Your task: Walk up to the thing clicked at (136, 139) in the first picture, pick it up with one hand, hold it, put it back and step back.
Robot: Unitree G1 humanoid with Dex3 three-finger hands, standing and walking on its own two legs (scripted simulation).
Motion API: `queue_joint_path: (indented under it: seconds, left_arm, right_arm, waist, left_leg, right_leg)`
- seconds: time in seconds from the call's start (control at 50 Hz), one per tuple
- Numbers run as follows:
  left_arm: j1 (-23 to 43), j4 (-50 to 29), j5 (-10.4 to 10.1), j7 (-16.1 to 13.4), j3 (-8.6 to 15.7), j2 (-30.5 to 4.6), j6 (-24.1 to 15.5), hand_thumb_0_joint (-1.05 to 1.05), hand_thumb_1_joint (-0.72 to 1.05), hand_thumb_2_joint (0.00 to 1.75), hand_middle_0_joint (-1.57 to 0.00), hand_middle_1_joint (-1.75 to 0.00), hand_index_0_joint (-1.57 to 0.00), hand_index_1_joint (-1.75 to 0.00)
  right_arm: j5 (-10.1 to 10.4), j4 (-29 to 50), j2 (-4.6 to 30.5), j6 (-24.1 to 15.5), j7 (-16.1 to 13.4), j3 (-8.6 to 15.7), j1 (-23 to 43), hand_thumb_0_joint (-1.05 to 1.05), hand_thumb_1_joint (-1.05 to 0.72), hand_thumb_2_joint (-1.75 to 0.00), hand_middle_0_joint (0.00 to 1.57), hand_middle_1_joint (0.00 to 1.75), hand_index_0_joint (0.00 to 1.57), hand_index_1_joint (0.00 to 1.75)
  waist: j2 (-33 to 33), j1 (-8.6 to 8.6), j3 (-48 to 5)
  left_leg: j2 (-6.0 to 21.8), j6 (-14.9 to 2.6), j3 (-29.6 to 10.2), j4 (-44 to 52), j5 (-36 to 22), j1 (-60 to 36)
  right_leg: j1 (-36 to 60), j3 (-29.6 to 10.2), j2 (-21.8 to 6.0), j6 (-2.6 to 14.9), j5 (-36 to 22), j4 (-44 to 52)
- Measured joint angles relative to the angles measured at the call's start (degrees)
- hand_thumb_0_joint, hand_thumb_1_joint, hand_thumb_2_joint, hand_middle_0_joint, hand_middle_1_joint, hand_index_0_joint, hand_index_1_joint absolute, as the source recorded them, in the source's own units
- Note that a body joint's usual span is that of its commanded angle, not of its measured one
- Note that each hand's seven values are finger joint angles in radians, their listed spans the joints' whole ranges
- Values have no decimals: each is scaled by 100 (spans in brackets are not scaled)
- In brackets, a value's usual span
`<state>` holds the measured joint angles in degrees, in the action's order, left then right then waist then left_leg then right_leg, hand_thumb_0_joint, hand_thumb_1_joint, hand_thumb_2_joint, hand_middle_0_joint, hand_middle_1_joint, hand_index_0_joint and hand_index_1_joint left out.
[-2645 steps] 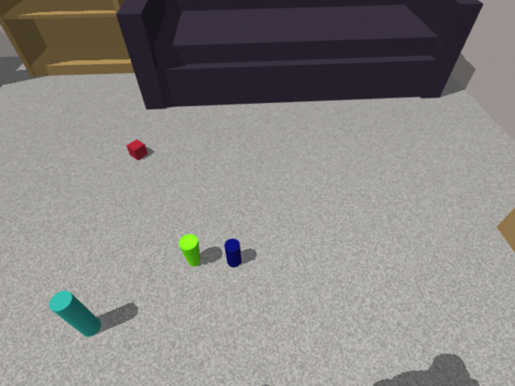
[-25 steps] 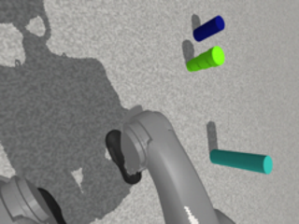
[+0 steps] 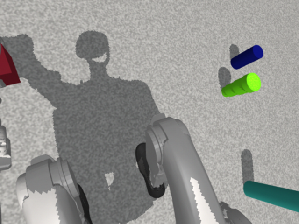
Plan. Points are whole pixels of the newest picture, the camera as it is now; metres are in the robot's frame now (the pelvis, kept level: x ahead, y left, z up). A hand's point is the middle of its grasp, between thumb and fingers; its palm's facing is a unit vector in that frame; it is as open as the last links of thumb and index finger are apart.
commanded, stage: settle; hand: left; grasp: from above
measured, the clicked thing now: out of the picture +0.55 +0.24 -0.19
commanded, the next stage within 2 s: lift in 0.04 s
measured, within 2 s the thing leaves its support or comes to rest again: neither
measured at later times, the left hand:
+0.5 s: hand out of the picture +0.51 +0.25 -0.09, palm faces -0.44 -0.11 -0.89, open 10.6 cm
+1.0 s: hand out of the picture +0.43 +0.26 +0.09, palm faces -0.42 -0.11 -0.90, open 10.6 cm
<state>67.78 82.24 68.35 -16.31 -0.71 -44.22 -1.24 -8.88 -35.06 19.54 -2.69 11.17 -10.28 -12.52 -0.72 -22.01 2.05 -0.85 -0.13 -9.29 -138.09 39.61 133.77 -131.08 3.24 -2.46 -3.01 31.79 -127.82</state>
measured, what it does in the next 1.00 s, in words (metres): rises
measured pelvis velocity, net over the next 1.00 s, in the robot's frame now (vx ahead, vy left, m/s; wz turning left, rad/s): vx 0.01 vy -0.01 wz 0.13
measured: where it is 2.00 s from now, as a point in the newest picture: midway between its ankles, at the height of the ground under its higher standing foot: (120, 201)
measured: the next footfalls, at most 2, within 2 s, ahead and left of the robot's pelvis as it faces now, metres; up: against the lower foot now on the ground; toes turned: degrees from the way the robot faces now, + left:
none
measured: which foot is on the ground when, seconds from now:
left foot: down 0.00-1.00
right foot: down 0.00-1.00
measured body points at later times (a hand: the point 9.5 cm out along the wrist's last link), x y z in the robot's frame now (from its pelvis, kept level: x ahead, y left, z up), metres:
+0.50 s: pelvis +0.00 -0.01 +0.03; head +0.24 +0.04 +0.41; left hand +0.53 +0.25 -0.04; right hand +0.04 -0.29 -0.07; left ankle +0.07 +0.12 -0.30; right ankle +0.13 -0.14 -0.30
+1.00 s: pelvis +0.01 -0.01 +0.17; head +0.18 +0.02 +0.58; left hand +0.44 +0.26 +0.14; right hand +0.14 -0.26 +0.03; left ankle +0.07 +0.12 -0.30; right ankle +0.13 -0.14 -0.30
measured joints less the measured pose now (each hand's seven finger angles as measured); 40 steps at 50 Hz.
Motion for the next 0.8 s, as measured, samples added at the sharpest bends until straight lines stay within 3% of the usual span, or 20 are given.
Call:
queue_joint_path:
  seconds: [0.14,0.28,0.44,0.62,0.8]
  left_arm:
    - [72,10,-38,-18,20,146,88,0,-13,74,-53,-86,-56,-80]
    - [-77,-300,-239,391,48,296,179,0,-14,74,-54,-86,-57,-79]
    - [-591,-1112,-498,912,1,606,146,0,-14,74,-54,-85,-57,-79]
    - [-1309,-2003,-696,1089,-174,999,151,0,-14,74,-54,-85,-57,-79]
    - [-1987,-2669,-984,1247,-433,1289,337,0,-13,74,-53,-86,-57,-79]
  right_arm:
    - [67,-34,-81,77,-152,132,74,0,-90,-90,20,29,20,30]
    - [156,-55,-122,254,-275,298,45,0,-90,-90,20,29,20,30]
    - [310,-30,-94,585,-477,580,-62,0,-90,-90,20,29,20,30]
    - [545,-62,-92,778,-678,916,-29,0,-90,-90,20,29,20,30]
    - [762,-27,-227,805,-861,1054,185,0,-90,-90,20,29,20,30]
  waist:
    - [-72,90,-160]
    - [-177,232,-266]
    - [-282,530,-421]
    - [-353,897,-810]
    - [-376,1222,-1135]
  left_leg:
    - [20,56,97,145,0,-61]
    - [10,114,140,287,5,-197]
    - [5,110,226,602,-51,-459]
    - [7,40,406,1168,-138,-906]
    - [48,-11,562,1990,-176,-1765]
  right_leg:
    - [-54,-97,0,-35,4,25]
    - [18,-131,-27,2,39,77]
    - [256,-178,-64,20,38,315]
    - [684,-284,-114,30,28,787]
    - [1490,-353,-132,4,20,1524]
